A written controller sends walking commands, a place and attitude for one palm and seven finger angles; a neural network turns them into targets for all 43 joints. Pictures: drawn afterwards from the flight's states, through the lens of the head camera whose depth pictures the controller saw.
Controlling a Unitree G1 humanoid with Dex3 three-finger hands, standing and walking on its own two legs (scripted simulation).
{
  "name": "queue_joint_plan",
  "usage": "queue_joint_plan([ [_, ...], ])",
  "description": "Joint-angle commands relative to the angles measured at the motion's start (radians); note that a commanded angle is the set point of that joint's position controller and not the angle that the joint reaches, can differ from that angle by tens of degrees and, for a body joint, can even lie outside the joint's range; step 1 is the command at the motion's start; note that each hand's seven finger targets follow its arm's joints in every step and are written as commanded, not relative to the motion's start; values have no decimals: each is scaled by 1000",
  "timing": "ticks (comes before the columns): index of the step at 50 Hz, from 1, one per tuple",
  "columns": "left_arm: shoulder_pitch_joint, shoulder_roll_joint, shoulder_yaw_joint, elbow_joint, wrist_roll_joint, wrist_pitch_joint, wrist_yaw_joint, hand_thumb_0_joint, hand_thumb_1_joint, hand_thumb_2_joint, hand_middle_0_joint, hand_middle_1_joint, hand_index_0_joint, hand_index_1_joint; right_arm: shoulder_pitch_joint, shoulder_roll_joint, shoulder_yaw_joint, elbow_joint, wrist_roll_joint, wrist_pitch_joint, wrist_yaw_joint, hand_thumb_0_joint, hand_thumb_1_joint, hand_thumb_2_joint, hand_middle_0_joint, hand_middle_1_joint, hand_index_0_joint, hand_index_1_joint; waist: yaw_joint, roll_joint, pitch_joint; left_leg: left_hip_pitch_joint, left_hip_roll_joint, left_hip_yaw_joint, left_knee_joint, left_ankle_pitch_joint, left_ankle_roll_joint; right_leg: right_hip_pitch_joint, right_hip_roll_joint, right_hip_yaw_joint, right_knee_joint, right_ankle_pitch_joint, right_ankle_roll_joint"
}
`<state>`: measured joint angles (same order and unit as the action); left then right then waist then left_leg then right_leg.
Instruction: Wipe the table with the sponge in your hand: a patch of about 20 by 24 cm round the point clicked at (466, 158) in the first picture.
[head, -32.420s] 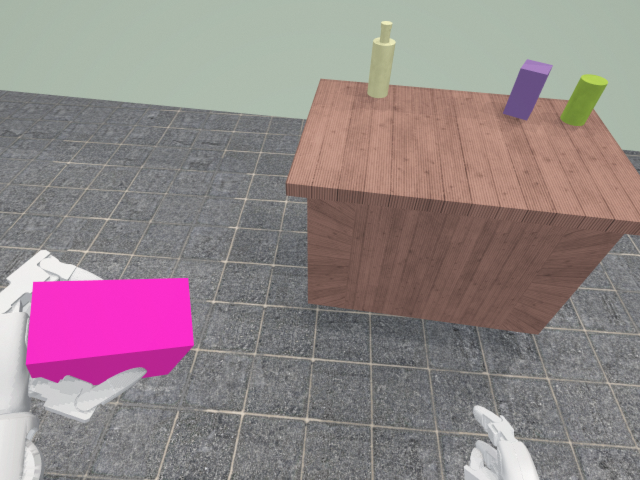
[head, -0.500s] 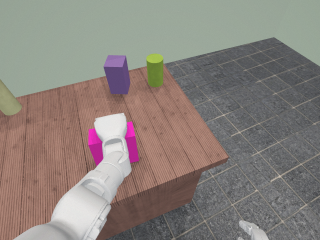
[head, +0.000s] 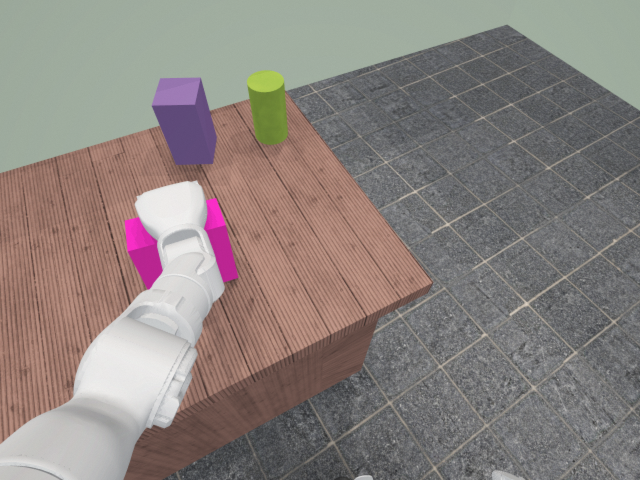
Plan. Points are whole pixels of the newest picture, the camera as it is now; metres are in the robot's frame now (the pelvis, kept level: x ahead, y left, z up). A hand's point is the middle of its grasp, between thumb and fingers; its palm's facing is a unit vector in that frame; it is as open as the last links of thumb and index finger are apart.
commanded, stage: wipe forward along the third lane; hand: left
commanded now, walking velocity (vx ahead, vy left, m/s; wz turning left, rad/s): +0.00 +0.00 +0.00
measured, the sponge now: (188, 259) +0.44 +0.18 -0.04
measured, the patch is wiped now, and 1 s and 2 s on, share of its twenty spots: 0.90 1.00 1.00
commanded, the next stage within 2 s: wipe back along the third lane in 0.68 s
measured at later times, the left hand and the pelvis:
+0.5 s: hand (169, 212) +0.50 +0.20 +0.01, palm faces -0.09 +0.01 -1.00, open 10.4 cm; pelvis +0.01 +0.03 -0.01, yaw +0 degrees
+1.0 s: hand (161, 198) +0.53 +0.22 +0.00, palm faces -0.07 +0.01 -1.00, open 10.4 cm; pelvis +0.02 +0.05 -0.02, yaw -1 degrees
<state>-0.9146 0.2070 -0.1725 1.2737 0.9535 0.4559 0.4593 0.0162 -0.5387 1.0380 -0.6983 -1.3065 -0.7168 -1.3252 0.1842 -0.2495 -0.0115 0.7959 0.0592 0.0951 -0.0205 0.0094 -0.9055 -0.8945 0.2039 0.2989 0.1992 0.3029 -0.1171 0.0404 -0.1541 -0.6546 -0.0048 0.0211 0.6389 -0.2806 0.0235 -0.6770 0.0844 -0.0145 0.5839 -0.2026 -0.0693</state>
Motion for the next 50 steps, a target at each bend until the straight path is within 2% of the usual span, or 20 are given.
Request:
queue_joint_plan([
  [1,-357,206,17,-61,42,10,18,0,100,1300,-1200,-1600,-1200,-1600,15,-142,-35,-95,-2,-39,-3,0,-900,-900,200,300,200,300,-18,-98,-333,18,-1,-15,-40,37,27,311,-76,91,-70,146,42],
  [7,-374,219,27,-33,58,9,24,0,100,1300,-1200,-1600,-1200,-1600,47,-146,-39,-86,-10,-44,11,0,-900,-900,200,300,200,300,-25,-63,-361,22,2,-16,-13,87,26,285,-70,76,-38,211,36],
  [9,-392,183,9,-39,55,10,22,0,100,1300,-1200,-1600,-1200,-1600,48,-144,-42,-90,-9,-42,18,0,-900,-900,200,300,200,300,-30,-53,-375,35,5,-20,-9,113,27,270,-66,63,-27,232,34],
  [11,-376,211,31,-16,54,13,25,0,100,1300,-1200,-1600,-1200,-1600,64,-152,-42,-88,-12,-41,21,0,-900,-900,200,300,200,300,-30,-82,-369,23,6,-20,0,115,27,271,-63,61,-22,242,36],
  [14,-443,216,24,-26,60,12,25,0,100,1300,-1200,-1600,-1200,-1600,66,-153,-43,-85,-13,-40,20,0,-900,-900,200,300,200,300,-47,-63,-368,21,8,-25,3,112,29,244,-62,55,-18,225,35],
  [16,-435,239,33,3,70,18,26,0,100,1300,-1200,-1600,-1200,-1600,73,-157,-40,-82,-15,-39,23,0,-900,-900,200,300,200,300,-44,-47,-358,21,9,-28,8,107,28,215,-58,49,-12,195,32],
  [17,-448,222,24,1,67,18,27,0,100,1300,-1200,-1600,-1200,-1600,78,-158,-41,-83,-16,-39,24,0,-900,-900,200,300,200,300,-52,-60,-358,25,11,-30,9,111,29,206,-55,44,-10,197,33],
  [19,-493,211,16,1,66,20,25,0,100,1300,-1200,-1600,-1200,-1600,76,-158,-43,-80,-16,-41,25,0,-900,-900,200,300,200,300,-61,-24,-362,36,15,-37,13,118,28,173,-53,36,-4,179,30],
  [21,-502,233,27,26,70,24,25,0,100,1300,-1200,-1600,-1200,-1600,91,-165,-41,-79,-19,-42,26,0,-900,-900,200,300,200,300,-66,-31,-359,37,17,-40,20,117,28,156,-49,33,1,164,30],
  [25,-545,208,13,31,74,19,22,0,100,1300,-1200,-1600,-1200,-1600,115,-165,-47,-76,-24,-46,33,0,-900,-900,200,300,200,300,-78,-8,-401,56,22,-48,45,158,28,127,-43,23,27,186,25],
  [26,-528,232,32,43,75,21,22,0,100,1300,-1200,-1600,-1200,-1600,120,-169,-46,-77,-24,-44,35,0,-900,-900,200,300,200,300,-70,-7,-407,54,22,-54,48,161,25,120,-42,17,31,176,23],
  [28,-552,217,19,46,71,24,21,0,100,1300,-1200,-1600,-1200,-1600,127,-171,-47,-76,-27,-42,38,0,-900,-900,200,300,200,300,-86,-25,-404,45,24,-50,57,158,28,118,-41,20,31,191,27],
  [31,-583,264,45,52,80,26,21,0,100,1300,-1200,-1600,-1200,-1600,141,-177,-45,-75,-29,-42,39,0,-900,-900,200,300,200,300,-85,-5,-415,43,28,-63,64,179,25,100,-38,13,49,186,23],
  [32,-589,222,11,60,83,30,18,0,100,1300,-1200,-1600,-1200,-1600,142,-175,-46,-76,-29,-41,42,0,-900,-900,200,300,200,300,-95,11,-398,46,26,-62,68,170,25,72,-35,10,45,165,23],
  [37,-669,289,39,86,93,41,13,0,100,1300,-1200,-1600,-1200,-1600,164,-188,-44,-69,-30,-41,43,0,-900,-900,200,300,200,300,-114,15,-385,40,35,-83,74,141,25,13,-30,-1,53,91,20],
  [39,-697,244,12,76,90,41,7,0,100,1300,-1200,-1600,-1200,-1600,170,-185,-47,-69,-31,-45,44,0,-900,-900,200,300,200,300,-125,38,-403,65,41,-96,79,167,23,-14,-26,-6,65,93,18],
  [41,-602,230,21,95,84,41,-5,0,100,1300,-1200,-1600,-1200,-1600,184,-185,-51,-79,-34,-42,53,0,-900,-900,200,300,200,300,-96,50,-438,104,45,-100,90,223,14,-5,-22,-15,74,117,14],
  [44,-546,175,12,53,50,27,-24,0,100,1300,-1200,-1600,-1200,-1600,182,-177,-57,-94,-31,-34,61,0,-900,-900,200,300,200,300,-78,36,-482,139,53,-111,88,274,9,26,-20,-15,76,158,16],
  [48,-493,112,-29,49,37,31,-27,0,100,1300,-1200,-1600,-1200,-1600,175,-172,-57,-85,-25,-20,69,0,-900,-900,200,300,200,300,-73,-1,-403,136,57,-112,68,246,10,15,-16,-23,56,135,20],
  [50,-469,102,-19,30,22,31,-21,0,100,1300,-1200,-1600,-1200,-1600,168,-170,-62,-80,-26,-20,72,0,-900,-900,200,300,200,300,-57,12,-407,172,60,-115,63,294,3,17,-16,-24,55,157,16],
])
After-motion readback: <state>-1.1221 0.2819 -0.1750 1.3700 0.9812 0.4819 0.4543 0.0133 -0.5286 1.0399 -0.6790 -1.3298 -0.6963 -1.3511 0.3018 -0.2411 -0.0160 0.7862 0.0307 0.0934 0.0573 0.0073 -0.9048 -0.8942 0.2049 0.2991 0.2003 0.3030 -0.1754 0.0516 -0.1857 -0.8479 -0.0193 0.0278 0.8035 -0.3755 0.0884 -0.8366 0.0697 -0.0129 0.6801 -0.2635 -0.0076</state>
